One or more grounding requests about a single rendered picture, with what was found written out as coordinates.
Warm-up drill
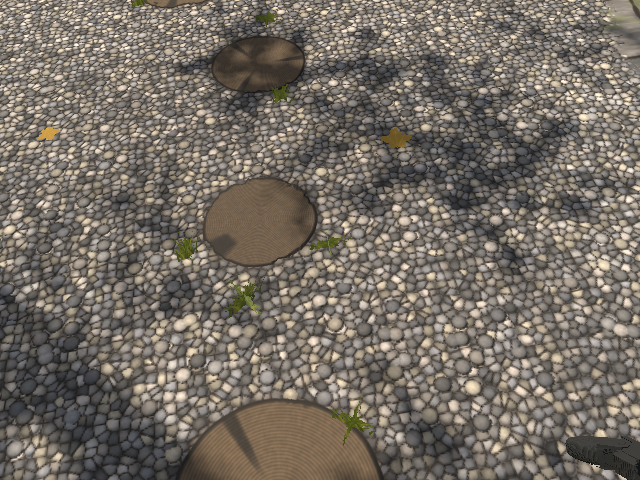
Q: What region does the right robot hand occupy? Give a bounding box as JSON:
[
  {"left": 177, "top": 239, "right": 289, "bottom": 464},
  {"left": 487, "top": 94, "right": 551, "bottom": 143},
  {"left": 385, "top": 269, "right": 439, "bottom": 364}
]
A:
[{"left": 565, "top": 436, "right": 640, "bottom": 480}]

